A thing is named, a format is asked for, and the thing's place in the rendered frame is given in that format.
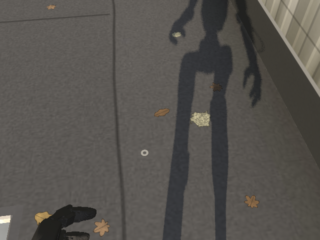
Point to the left robot hand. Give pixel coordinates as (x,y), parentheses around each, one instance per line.
(51,228)

